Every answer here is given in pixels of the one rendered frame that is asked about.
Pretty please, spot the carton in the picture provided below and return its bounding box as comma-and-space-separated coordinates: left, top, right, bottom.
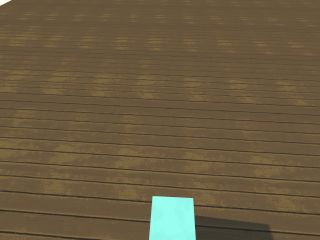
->
149, 196, 196, 240

